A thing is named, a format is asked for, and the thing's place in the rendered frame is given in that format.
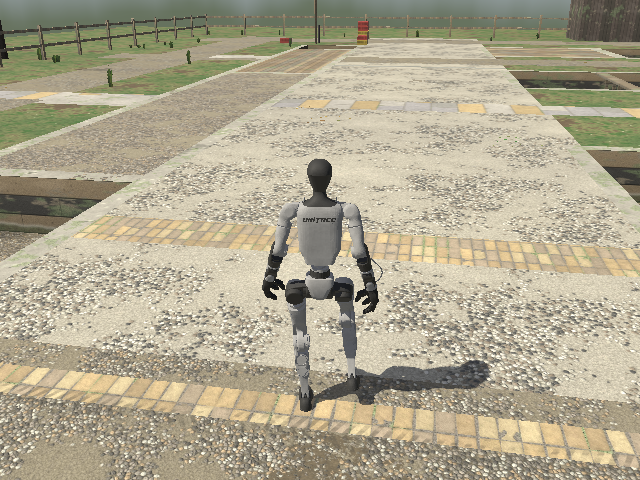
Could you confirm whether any left robot hand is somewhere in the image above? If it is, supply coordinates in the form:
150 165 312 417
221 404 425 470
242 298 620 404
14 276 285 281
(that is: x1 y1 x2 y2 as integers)
262 278 285 300

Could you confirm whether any right robot forearm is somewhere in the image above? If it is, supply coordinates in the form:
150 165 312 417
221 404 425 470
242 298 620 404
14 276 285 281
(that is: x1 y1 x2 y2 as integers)
356 243 377 291

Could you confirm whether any humanoid robot head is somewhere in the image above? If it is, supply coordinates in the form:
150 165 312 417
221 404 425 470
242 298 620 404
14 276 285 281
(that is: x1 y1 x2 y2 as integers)
302 159 337 207

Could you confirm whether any left robot forearm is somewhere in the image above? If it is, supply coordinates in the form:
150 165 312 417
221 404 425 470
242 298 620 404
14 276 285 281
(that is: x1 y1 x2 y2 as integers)
264 241 283 282

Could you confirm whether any right robot hand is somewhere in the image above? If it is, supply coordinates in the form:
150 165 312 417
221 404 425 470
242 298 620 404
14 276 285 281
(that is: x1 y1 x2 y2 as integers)
355 287 379 314

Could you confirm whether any robot right upper arm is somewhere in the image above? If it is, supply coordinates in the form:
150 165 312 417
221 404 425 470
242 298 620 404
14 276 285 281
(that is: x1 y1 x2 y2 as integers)
340 202 367 259

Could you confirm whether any robot left thigh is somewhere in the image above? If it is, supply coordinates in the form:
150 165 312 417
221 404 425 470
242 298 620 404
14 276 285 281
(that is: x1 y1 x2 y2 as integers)
285 279 310 352

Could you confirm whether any robot left upper arm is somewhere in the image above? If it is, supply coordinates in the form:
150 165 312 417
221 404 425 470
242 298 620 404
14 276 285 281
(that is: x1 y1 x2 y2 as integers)
272 202 299 257

